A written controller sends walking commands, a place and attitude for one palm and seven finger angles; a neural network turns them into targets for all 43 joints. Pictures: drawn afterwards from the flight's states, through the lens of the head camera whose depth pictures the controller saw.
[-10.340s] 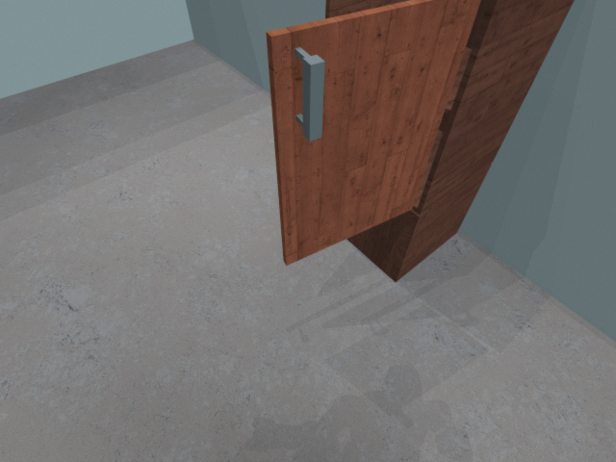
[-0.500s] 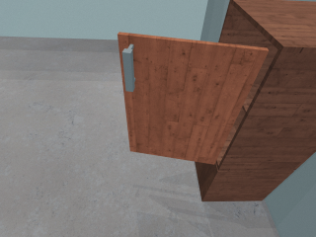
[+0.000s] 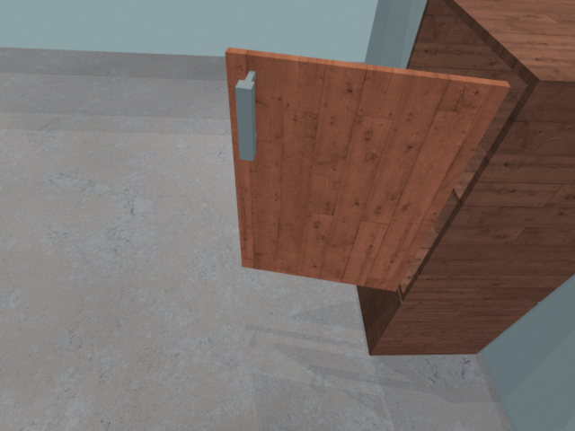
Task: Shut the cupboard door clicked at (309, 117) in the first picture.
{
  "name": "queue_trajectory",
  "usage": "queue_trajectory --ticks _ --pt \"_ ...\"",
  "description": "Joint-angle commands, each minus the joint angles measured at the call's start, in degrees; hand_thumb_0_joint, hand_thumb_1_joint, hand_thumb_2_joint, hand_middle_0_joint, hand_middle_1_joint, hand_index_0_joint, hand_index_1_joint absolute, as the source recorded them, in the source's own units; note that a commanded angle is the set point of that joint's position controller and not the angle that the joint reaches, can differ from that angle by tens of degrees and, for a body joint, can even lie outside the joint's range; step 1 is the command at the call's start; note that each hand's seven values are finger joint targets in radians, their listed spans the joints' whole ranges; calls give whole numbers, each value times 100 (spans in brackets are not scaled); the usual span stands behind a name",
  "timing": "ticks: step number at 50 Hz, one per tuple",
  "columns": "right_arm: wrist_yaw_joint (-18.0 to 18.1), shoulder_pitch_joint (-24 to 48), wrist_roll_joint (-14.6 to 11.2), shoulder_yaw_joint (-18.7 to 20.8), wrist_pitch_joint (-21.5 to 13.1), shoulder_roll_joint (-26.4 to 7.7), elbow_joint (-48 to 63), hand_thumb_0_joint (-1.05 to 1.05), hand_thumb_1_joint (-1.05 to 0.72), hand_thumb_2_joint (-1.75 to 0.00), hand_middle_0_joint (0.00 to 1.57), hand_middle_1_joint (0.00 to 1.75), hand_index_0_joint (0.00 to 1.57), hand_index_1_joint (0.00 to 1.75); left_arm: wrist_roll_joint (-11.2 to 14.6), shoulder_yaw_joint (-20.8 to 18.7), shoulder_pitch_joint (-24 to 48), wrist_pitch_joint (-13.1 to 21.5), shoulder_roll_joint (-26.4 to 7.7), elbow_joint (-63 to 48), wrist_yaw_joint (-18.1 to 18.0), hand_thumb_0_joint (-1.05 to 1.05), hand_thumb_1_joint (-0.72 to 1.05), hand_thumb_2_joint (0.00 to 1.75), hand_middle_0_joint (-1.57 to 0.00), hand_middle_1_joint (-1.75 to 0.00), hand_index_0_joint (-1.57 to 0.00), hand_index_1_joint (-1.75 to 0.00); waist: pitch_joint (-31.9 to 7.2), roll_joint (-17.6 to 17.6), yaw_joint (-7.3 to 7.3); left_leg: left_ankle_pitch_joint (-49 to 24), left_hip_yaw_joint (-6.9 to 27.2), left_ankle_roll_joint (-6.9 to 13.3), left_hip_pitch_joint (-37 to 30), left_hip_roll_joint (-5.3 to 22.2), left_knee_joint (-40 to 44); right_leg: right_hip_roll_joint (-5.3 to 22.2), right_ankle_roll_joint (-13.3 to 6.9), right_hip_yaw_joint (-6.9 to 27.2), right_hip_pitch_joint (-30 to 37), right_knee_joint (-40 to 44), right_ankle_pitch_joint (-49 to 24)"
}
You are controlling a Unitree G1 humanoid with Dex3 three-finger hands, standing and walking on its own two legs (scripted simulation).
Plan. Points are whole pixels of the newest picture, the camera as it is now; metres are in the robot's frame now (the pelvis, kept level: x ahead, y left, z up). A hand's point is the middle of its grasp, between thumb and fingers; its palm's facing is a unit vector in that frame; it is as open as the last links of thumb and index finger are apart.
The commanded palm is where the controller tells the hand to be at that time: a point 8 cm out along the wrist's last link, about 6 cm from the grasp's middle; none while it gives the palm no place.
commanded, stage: look again from close up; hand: left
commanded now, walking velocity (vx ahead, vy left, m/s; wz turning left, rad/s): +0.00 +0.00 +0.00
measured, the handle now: (249, 116) +0.56 +0.11 +0.15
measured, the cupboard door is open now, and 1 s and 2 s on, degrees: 79 79 79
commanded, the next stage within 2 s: shuffle to correct the standing spot in 0.50 s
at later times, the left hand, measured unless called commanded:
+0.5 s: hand out of the picture +0.02 +0.21 -0.18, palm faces -0.03 -0.97 -0.24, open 7.4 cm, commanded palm none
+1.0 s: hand out of the picture +0.02 +0.14 -0.18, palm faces -0.02 -0.99 -0.17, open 7.4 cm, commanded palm none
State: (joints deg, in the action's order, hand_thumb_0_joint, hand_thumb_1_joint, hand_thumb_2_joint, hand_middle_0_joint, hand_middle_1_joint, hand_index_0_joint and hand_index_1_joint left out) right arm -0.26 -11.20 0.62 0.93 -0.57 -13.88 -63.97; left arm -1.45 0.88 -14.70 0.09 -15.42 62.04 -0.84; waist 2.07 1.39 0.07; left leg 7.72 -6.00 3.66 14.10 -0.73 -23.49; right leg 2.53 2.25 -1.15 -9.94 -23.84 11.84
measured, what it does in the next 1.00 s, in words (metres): shifts its weight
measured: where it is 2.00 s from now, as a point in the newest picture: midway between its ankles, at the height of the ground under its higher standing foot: outside the picture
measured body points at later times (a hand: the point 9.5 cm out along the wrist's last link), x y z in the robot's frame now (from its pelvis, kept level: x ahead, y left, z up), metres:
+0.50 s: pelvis +0.01 +0.01 +0.00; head +0.01 +0.02 +0.45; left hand +0.02 +0.26 -0.16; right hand +0.06 -0.25 -0.14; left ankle +0.06 +0.08 -0.74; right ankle +0.01 -0.15 -0.74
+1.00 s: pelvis +0.05 -0.03 +0.00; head +0.06 -0.03 +0.45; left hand +0.03 +0.19 -0.16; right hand +0.03 -0.26 -0.16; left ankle +0.05 +0.08 -0.70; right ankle +0.02 -0.13 -0.74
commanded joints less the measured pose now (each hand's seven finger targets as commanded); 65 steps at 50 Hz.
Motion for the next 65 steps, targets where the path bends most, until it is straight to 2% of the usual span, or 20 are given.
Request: queue_trajectory --ticks 1,30,33,35,40,42,43,44,45,46,49,51,54,56,57,58,59,60,62,65 --pt "54 101 -19 216 -102 -1021 279 0 -90 -90 20 30 20 30 3 -190 -141 90 -783 -203 -89 0 90 90 -20 -30 -20 -30 17 -280 -7 1225 1092 -154 -125 870 945 405 -310 385 -299 443 269" --pt "72 28 -26 199 -95 -837 175 0 -90 -90 20 30 20 30 10 -178 -233 111 -597 -72 -99 0 90 90 -20 -30 -20 -30 -73 -123 9 617 984 -195 -526 817 932 466 -272 393 -252 565 -45" --pt "92 -236 5 126 -36 -436 43 0 -90 -90 20 30 20 30 24 -113 -488 15 -154 42 -91 0 90 90 -20 -30 -20 -30 -43 -278 34 1392 974 -235 -577 923 1015 300 -219 316 -391 396 343" --pt "115 -294 27 189 9 -558 77 0 -90 -90 20 30 20 30 -1 -157 -529 -57 -107 -11 -46 0 90 90 -20 -30 -20 -30 252 -451 34 2334 1122 -158 -345 1115 1229 114 -229 168 -687 36 833" --pt "192 -439 62 388 -14 -838 276 0 -90 -90 20 30 20 30 -46 -296 -764 -163 89 -271 113 0 90 90 -20 -30 -20 -30 251 -727 -12 2812 1428 360 -62 1912 1305 -47 -295 -207 -960 -1166 1015" --pt "199 -354 73 382 -19 -743 309 0 -90 -90 20 30 20 30 -51 -329 -1014 -129 220 -250 139 0 90 90 -20 -30 -20 -30 241 -590 -141 2737 1028 233 418 1741 985 -37 -333 -265 -341 -631 810" --pt "185 -296 55 355 -20 -563 319 0 -90 -90 20 30 20 30 -63 -349 -1253 -89 156 -186 125 0 90 90 -20 -30 -20 -30 260 -256 -265 2674 703 48 777 1411 484 1 -405 -94 55 -121 718" --pt "175 -285 29 300 -21 -278 390 0 -90 -90 20 30 20 30 -72 -382 -1416 -38 13 -144 81 0 90 90 -20 -30 -20 -30 379 487 -317 2600 223 -180 1343 871 -458 513 -685 853 237 541 1416" --pt "135 -162 16 201 -30 64 534 0 -90 -90 20 30 20 30 -29 -446 -1541 15 -298 -103 9 0 90 90 -20 -30 -20 -30 485 1509 -360 2194 -353 -357 1960 310 -1630 1286 -1098 2140 394 1307 2175" --pt "115 118 35 203 -21 36 622 0 -90 -90 20 30 20 30 34 -461 -1629 81 -237 -76 -52 0 90 90 -20 -30 -20 -30 587 1301 -443 2174 -7 -311 2042 416 -2569 1612 -1410 2546 133 1601 2016" --pt "81 -117 47 234 -69 171 574 0 -90 -90 20 30 20 30 -10 -429 -1242 196 33 -94 -98 0 90 90 -20 -30 -20 -30 444 355 -73 1692 301 -344 2192 566 -3375 1400 -1510 1708 320 1177 444" --pt "80 -198 42 223 -107 310 585 0 -90 -90 20 30 20 30 -29 -430 -1248 246 86 -69 -84 0 90 90 -20 -30 -20 -30 209 365 -78 1610 131 -398 1863 528 -2889 1216 -1450 1173 466 888 -734" --pt "80 -238 20 198 -155 482 610 0 -90 -90 20 30 20 30 -45 -443 -1283 234 58 7 -64 0 90 90 -20 -30 -20 -30 258 537 -89 1427 -72 -386 1227 432 -1903 1109 -1329 921 177 697 -965" --pt "114 -653 30 163 -200 560 449 0 -90 -90 20 30 20 30 6 -428 -1148 200 154 38 -52 0 90 90 -20 -30 -20 -30 184 605 73 684 -231 -379 260 295 -892 793 -1025 609 -223 312 -715" --pt "159 -943 28 149 -241 494 279 0 -90 -90 20 30 20 30 36 -388 -1079 165 310 38 -62 0 90 90 -20 -30 -20 -30 125 325 161 196 -85 -376 -410 352 -324 557 -805 435 -499 -162 -846" --pt "214 -1254 30 216 -274 181 144 0 -90 -90 20 30 20 30 32 -340 -1232 132 507 14 -53 0 90 90 -20 -30 -20 -30 -109 -386 189 -842 663 -141 -1177 929 -194 230 -492 155 -1014 -799 -660" --pt "276 -1458 51 259 -250 -221 116 0 -90 -90 20 30 20 30 60 -303 -1293 100 682 -60 -73 0 90 90 -20 -30 -20 -30 -333 -1219 177 -2093 1603 363 -1283 1901 26 -22 -202 -145 -1144 -1258 511" --pt "328 -1379 55 238 -185 -261 101 0 -90 -90 20 30 20 30 43 -288 -1133 42 670 -98 -110 0 90 90 -20 -30 -20 -30 -132 -1363 159 -2997 1885 665 -829 2236 324 -113 -138 -199 -984 -1740 1708" --pt "407 -1106 55 147 -149 -131 54 0 -90 -90 20 30 20 30 40 -313 -919 -76 538 -57 -160 0 90 90 -20 -30 -20 -30 29 -1347 87 -4353 1642 729 -639 2125 238 62 -151 43 -980 -2198 2032" --pt "427 -747 39 248 -77 -283 181 0 -90 -90 20 30 20 30 48 -360 -805 -139 493 -166 -138 0 90 90 -20 -30 -20 -30 -185 -1035 29 -4598 1308 734 -862 1949 -2 38 -160 -51 -966 -1836 1476"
